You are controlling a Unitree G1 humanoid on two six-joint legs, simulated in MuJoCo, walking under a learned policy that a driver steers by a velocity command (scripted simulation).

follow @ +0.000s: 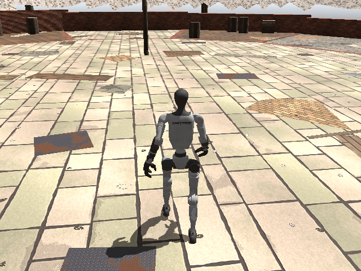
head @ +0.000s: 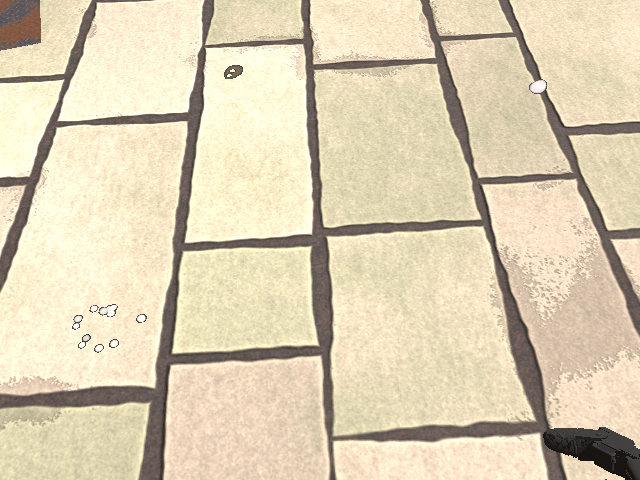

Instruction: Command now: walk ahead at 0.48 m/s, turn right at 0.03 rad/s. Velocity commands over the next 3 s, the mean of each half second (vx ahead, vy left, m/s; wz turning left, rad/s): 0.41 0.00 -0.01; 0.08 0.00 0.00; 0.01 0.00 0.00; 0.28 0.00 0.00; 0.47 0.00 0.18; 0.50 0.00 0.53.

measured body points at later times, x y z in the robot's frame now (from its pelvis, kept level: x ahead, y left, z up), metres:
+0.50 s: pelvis +0.28 +0.02 +0.01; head +0.31 +0.02 +0.45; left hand +0.48 +0.26 -0.08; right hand +0.32 -0.26 -0.12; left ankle +0.21 +0.12 -0.73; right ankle +0.45 -0.12 -0.70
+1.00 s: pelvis +0.39 +0.02 +0.00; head +0.40 +0.03 +0.45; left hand +0.51 +0.27 -0.13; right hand +0.46 -0.25 -0.13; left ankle +0.37 +0.15 -0.73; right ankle +0.45 -0.10 -0.73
